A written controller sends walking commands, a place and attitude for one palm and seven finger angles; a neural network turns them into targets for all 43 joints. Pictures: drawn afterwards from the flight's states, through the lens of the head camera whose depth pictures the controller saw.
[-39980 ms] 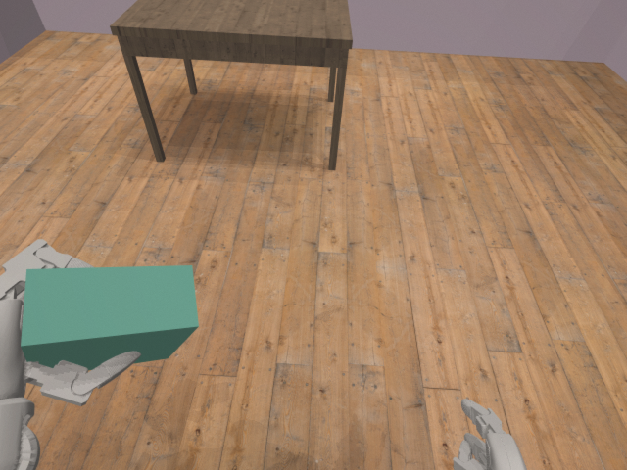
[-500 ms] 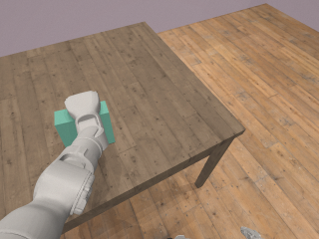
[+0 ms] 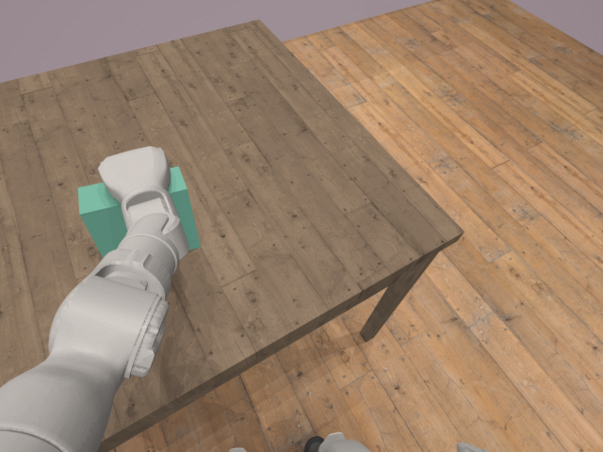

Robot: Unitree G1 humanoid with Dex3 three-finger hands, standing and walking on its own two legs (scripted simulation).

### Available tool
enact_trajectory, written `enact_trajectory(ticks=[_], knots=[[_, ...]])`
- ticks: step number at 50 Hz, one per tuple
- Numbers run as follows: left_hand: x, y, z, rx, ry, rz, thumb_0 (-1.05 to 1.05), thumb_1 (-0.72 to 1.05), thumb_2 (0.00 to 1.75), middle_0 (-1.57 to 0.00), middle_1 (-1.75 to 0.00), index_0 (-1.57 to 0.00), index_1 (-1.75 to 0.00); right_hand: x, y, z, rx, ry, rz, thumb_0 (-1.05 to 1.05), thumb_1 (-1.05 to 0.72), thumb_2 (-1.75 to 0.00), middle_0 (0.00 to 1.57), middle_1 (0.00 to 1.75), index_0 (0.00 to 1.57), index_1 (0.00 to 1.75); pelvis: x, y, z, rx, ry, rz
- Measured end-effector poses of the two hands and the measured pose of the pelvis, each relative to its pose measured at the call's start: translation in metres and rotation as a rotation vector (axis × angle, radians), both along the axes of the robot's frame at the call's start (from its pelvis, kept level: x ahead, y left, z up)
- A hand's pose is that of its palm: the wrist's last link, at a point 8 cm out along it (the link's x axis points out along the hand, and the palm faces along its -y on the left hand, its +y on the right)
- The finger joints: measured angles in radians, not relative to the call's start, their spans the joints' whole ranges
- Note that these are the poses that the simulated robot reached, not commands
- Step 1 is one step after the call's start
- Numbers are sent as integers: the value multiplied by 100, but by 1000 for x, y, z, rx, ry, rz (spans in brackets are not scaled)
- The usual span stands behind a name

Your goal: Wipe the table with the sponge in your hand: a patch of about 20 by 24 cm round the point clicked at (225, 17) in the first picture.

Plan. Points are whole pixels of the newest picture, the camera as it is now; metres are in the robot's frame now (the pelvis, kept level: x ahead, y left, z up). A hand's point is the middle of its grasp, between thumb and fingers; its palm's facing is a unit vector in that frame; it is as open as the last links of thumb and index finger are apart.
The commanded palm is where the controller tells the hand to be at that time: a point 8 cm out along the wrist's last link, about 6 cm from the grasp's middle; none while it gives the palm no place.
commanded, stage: wipe back along the third lane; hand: left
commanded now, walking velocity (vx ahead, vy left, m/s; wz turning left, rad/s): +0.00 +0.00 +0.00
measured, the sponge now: (148, 229) +0.46 +0.21 -0.03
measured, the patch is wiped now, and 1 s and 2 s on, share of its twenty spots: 1.00 1.00 1.00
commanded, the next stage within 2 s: none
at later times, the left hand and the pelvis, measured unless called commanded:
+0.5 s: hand (147, 210) +0.46 +0.20 +0.02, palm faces -0.05 -0.02 -1.00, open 10.2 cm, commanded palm +0.41 +0.17 +0.05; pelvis +0.04 +0.02 +0.01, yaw +0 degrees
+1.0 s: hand (161, 240) +0.40 +0.17 +0.02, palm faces -0.04 -0.05 -1.00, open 10.2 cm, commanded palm +0.35 +0.14 +0.05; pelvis +0.06 +0.02 +0.02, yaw +2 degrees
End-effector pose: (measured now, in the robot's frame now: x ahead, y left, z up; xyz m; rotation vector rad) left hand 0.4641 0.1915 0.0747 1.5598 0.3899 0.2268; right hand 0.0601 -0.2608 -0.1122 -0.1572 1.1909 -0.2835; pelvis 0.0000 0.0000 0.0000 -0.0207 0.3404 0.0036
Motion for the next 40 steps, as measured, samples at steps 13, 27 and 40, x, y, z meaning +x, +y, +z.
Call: enact_trajectory(ticks=[13, 27, 40], knots=[[-15, -1, -1, 2, -55, -22, 0, -54, 111, -69, -139, -72, -139, 14, 21, 2, 59, 8, 7, 1, -91, -90, 20, 30, 20, 30, 15, 10, 6, -6, -27, -5], [-25, -2, 0, -15, -53, -27, -1, -50, 109, -65, -142, -68, -143, 110, 40, 20, 85, -102, 103, 1, -91, -90, 20, 30, 20, 30, 44, 19, 15, -12, -72, 4], [-49, -11, 1, -28, -49, -38, -1, -49, 109, -64, -143, -67, -144, 186, 63, 43, 117, -190, 205, 1, -91, -90, 20, 30, 20, 30, 60, 22, 19, -13, -131, 29]])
